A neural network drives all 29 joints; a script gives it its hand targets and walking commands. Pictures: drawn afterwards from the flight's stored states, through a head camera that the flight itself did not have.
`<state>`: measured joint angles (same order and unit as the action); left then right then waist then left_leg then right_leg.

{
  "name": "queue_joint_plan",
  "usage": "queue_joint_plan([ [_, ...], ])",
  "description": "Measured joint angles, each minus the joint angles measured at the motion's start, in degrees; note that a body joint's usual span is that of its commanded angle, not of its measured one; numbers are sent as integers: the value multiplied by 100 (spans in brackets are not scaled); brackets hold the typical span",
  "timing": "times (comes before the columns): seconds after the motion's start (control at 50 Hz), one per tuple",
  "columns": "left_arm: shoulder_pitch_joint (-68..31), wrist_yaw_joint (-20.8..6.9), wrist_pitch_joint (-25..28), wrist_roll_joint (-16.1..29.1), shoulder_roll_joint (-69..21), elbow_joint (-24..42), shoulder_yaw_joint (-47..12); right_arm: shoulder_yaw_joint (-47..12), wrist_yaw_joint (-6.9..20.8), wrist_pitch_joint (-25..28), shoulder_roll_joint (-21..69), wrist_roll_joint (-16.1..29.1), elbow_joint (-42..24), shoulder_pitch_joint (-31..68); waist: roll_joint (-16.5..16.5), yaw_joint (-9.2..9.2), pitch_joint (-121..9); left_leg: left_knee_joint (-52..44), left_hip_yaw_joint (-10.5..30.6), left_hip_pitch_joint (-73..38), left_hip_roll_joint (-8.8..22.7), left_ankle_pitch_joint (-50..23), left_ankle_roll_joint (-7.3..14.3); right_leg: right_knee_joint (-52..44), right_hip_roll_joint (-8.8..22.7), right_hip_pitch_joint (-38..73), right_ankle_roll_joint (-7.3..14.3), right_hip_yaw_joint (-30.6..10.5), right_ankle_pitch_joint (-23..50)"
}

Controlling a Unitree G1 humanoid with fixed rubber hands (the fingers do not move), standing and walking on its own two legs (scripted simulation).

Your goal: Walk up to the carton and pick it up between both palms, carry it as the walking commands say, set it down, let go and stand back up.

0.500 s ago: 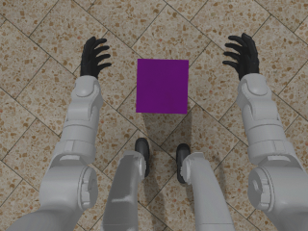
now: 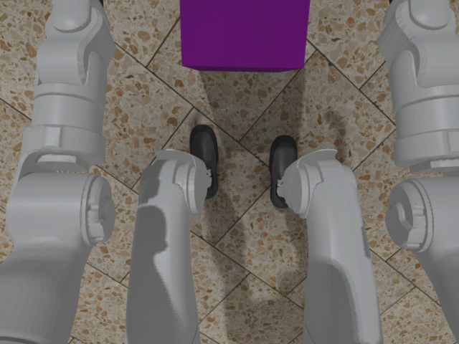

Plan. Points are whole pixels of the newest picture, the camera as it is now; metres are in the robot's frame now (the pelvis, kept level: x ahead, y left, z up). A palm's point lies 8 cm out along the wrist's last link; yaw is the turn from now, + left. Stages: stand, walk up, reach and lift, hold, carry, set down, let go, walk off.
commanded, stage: reach and lift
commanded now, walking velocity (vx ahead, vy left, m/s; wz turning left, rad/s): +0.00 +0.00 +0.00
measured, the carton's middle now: (242, 12) +0.55 +0.01 -0.42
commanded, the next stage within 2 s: none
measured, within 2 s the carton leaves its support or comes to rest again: neither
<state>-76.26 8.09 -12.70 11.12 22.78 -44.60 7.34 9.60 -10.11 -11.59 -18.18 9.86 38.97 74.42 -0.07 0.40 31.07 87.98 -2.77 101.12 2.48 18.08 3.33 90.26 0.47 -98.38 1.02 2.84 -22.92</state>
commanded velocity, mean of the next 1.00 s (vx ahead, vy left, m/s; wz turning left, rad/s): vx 0.00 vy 0.00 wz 0.00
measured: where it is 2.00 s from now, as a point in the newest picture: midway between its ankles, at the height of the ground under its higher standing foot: (244, 180)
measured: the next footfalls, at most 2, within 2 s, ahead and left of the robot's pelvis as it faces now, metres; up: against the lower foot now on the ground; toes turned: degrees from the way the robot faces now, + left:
none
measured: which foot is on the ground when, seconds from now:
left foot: down 0.00-1.00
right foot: down 0.00-1.00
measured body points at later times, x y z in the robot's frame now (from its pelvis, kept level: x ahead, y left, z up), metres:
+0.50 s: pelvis -0.01 +0.00 -0.11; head +0.38 +0.01 +0.11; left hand +0.56 +0.19 -0.30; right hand +0.56 -0.16 -0.30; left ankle +0.17 +0.10 -0.51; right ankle +0.14 -0.11 -0.51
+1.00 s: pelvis +0.01 +0.00 -0.16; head +0.40 +0.01 +0.05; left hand +0.57 +0.20 -0.36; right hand +0.58 -0.18 -0.36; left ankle +0.17 +0.10 -0.51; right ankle +0.14 -0.11 -0.51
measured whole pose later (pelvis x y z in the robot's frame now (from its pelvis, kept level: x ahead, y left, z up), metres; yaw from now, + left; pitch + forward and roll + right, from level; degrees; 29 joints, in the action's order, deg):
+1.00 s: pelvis +0.01 +0.00 -0.16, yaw +0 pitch +33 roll -1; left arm -87.1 8.3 -2.5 20.3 26.1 -64.1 -2.6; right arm -1.4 -9.9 -3.6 -22.8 16.0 62.3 86.1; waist -0.1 0.0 30.0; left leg 119.1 -2.2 128.4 1.8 24.3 3.3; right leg 122.3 1.2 -124.8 1.5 2.9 -31.0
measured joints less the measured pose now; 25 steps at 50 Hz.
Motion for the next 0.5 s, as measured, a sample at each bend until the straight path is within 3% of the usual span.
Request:
queue_joint_plan([
  [0.06,-146,179,-355,281,73,0,-242,-212,-138,-370,-80,297,0,184,0,0,-46,471,0,446,15,1,0,491,18,-442,0,4,-31],
  [0.16,-304,260,-576,414,76,-63,-456,-422,-224,-590,-89,358,260,464,0,-20,-78,954,0,756,-1,6,0,1019,60,-749,26,8,-77],
  [0.24,-831,254,-340,414,77,-951,-444,-386,-225,-504,-102,358,1403,1044,0,-26,-106,1201,5,980,-17,7,0,1281,71,-970,29,9,-78],
  [0.3,-1073,213,-91,413,77,-1326,-464,-379,-224,-258,-102,356,1822,1208,0,-29,-104,1400,8,1194,-18,12,0,1483,73,-1179,29,9,-104],
  [0.5,-1131,176,448,470,77,-1637,-654,-507,-209,348,-100,357,2084,1217,0,-52,-102,2121,8,1975,11,238,0,2190,73,-1923,24,9,-363],
])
